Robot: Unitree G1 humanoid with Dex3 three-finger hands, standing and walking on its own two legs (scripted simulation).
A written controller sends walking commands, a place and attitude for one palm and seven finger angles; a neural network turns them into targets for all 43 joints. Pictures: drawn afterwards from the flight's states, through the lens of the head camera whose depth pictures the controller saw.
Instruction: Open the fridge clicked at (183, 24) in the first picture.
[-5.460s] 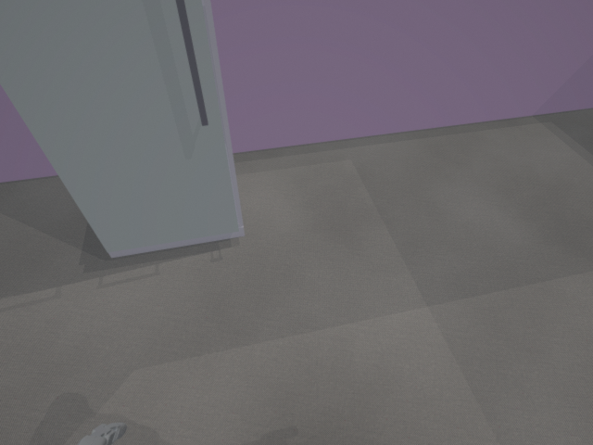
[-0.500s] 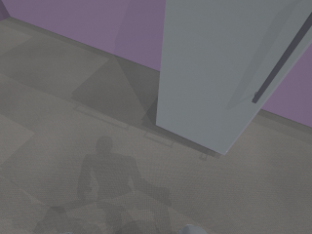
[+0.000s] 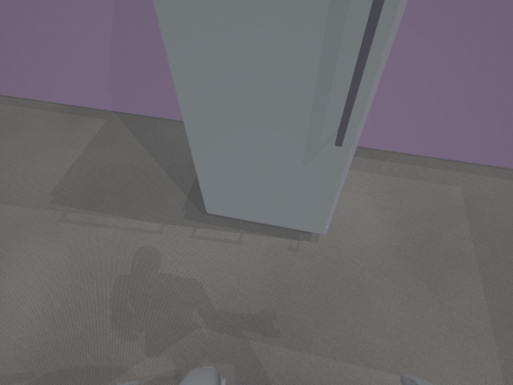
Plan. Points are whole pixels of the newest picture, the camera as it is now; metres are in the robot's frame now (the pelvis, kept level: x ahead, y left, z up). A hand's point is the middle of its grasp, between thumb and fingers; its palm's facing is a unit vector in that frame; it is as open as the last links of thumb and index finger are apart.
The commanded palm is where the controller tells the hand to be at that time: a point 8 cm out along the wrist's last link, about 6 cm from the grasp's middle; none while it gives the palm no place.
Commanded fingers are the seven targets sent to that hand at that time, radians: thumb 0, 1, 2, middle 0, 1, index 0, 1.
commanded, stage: turn to face it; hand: right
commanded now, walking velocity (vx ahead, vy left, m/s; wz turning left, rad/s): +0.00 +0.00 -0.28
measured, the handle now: (361, 55) +0.73 -0.17 +0.12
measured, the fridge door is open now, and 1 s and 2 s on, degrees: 0 0 0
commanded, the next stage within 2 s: take the last steps up to it in 0.16 s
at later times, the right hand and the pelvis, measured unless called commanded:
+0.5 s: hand out of the picture -0.03 -0.16 -0.17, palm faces +0.23 +0.95 -0.22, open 7.3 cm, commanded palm none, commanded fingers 0.00 -0.90 -0.90 0.20 0.30 0.20 0.30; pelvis +0.01 +0.02 +0.00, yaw -10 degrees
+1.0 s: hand (361, 348) +0.22 -0.17 -0.18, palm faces +0.10 +0.97 -0.20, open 7.4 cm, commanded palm none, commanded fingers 0.00 -0.90 -0.90 0.20 0.30 0.20 0.30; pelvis +0.15 +0.02 -0.02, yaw -8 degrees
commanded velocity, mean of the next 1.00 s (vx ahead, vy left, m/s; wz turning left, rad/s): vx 0.22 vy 0.06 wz -0.04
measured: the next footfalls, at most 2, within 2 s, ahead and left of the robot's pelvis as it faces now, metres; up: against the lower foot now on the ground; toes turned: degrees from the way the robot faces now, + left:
left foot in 0.12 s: +0.04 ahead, +0.13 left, +0.00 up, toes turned +1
right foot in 0.54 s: +0.02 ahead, -0.11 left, +0.00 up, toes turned -16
